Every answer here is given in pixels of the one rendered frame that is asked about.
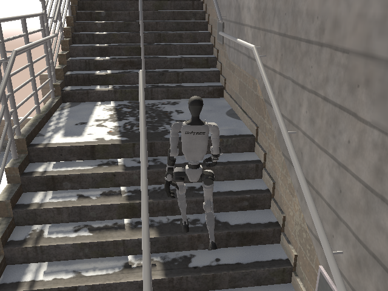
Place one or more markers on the stairs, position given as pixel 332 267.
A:
pixel 105 57
pixel 79 228

